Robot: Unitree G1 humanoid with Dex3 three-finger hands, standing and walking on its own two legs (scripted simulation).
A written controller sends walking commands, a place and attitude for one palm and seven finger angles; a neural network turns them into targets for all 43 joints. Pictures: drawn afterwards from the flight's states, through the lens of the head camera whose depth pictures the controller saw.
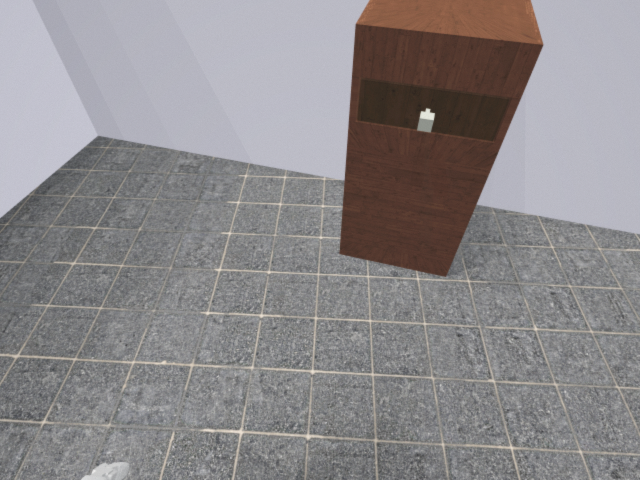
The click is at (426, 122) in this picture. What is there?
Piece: drawer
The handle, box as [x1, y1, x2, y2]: [417, 108, 434, 132]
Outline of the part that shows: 426,108 424,112 421,111 417,130 430,132 434,113 430,113 429,109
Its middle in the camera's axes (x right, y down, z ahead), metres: +0.28 -0.32 +1.04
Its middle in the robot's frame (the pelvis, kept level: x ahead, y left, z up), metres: +1.01 -0.23 -0.08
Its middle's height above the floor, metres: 0.69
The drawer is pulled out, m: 0.00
